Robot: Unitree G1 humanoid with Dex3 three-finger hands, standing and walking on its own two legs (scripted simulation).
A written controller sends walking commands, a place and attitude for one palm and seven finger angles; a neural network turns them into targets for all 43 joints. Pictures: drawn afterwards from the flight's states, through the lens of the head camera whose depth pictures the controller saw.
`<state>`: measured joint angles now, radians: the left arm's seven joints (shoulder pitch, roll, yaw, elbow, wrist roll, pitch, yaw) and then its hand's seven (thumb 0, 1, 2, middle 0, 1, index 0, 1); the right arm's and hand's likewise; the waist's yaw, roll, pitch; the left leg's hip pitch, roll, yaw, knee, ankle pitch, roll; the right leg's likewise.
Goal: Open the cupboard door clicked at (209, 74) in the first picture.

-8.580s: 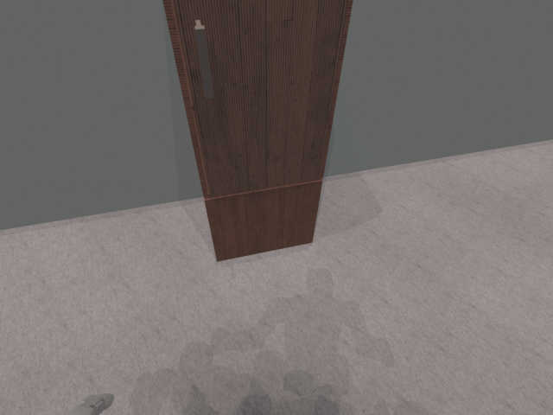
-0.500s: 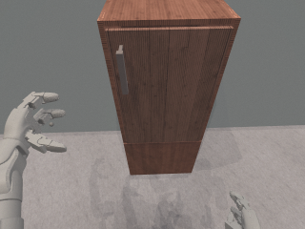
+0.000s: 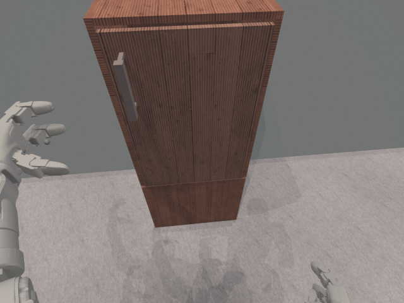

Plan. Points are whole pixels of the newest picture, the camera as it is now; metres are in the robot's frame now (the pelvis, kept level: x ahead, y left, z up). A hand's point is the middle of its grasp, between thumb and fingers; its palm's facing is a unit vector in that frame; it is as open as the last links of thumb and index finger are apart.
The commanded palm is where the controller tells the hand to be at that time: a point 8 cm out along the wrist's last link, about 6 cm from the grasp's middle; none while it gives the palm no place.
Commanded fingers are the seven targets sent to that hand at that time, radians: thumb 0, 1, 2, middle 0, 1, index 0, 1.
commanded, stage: move the hooked fingers beside the handle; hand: left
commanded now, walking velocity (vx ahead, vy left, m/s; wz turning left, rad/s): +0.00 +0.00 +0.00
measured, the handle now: (127, 88) +0.56 +0.22 +0.13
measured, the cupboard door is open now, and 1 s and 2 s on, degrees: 0 0 0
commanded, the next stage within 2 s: none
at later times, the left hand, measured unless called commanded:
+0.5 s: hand (65, 120) +0.41 +0.30 +0.15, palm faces +0.14 -0.99 +0.02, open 14.0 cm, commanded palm +0.38 +0.35 +0.15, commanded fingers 0.00 -0.50 0.30 -0.30 -1.20 -0.30 -1.20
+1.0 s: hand (91, 102) +0.49 +0.28 +0.14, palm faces +0.16 -0.99 +0.01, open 14.0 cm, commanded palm +0.46 +0.32 +0.14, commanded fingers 0.00 -0.50 0.30 -0.30 -1.20 -0.30 -1.20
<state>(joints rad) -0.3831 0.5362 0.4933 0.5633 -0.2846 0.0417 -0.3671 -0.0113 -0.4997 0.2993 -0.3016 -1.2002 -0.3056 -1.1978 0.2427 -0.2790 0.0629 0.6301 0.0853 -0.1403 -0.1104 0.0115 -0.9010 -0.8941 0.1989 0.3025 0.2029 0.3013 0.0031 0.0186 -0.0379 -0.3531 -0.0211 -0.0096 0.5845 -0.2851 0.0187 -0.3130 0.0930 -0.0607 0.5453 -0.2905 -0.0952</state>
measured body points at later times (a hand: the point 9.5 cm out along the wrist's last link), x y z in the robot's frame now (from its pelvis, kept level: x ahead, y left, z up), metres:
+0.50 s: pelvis +0.01 +0.03 +0.00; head +0.03 +0.03 +0.45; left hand +0.40 +0.35 +0.15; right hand +0.11 -0.23 -0.10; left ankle +0.01 +0.11 -0.73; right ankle -0.01 -0.05 -0.73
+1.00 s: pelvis +0.01 +0.06 -0.01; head +0.07 +0.07 +0.44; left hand +0.47 +0.33 +0.14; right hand +0.05 -0.21 -0.12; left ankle +0.01 +0.11 -0.73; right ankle -0.01 -0.05 -0.73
